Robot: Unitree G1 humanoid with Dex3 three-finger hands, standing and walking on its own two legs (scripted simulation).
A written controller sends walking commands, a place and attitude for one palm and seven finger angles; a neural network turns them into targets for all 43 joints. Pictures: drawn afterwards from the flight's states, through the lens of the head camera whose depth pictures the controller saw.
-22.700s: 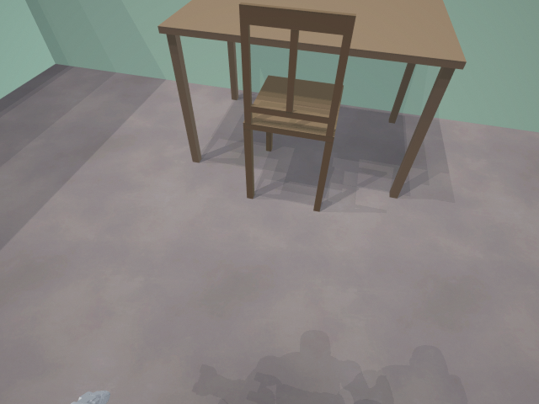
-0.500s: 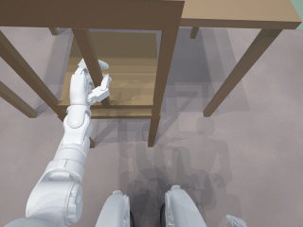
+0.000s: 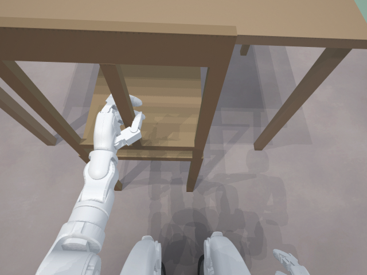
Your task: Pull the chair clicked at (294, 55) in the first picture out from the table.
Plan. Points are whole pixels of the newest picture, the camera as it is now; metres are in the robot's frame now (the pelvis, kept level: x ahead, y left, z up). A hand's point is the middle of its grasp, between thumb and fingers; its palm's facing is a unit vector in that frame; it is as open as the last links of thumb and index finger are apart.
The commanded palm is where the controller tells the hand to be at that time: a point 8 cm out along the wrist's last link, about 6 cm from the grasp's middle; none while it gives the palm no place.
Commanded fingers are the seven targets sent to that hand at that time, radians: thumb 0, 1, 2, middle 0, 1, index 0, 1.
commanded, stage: step backward, pulling the chair out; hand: left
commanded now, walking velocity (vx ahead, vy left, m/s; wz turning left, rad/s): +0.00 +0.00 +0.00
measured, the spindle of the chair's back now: (127, 112) +0.45 +0.12 +0.04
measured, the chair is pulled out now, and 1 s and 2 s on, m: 0.04 0.14 0.19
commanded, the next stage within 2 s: none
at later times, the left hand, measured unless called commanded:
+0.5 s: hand (137, 132) +0.40 +0.09 +0.04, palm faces -0.14 -0.98 -0.12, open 5.6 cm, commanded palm +0.38 +0.15 +0.04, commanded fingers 0.00 0.90 0.90 -0.50 -1.45 -0.50 -1.45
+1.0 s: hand (143, 168) +0.32 +0.08 +0.04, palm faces -0.10 -0.99 -0.13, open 5.5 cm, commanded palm +0.32 +0.13 +0.04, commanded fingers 0.00 0.90 0.90 -0.50 -1.45 -0.50 -1.45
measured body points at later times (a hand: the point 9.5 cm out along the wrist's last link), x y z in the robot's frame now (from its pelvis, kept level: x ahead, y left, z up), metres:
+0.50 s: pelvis +0.01 +0.02 +0.10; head +0.12 +0.02 +0.54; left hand +0.40 +0.15 +0.05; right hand +0.06 -0.26 -0.02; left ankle +0.00 +0.09 -0.63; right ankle +0.02 -0.11 -0.62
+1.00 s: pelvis -0.05 +0.00 +0.10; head +0.05 -0.02 +0.54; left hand +0.32 +0.13 +0.05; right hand +0.03 -0.28 -0.03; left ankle +0.00 +0.09 -0.63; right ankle +0.02 -0.11 -0.63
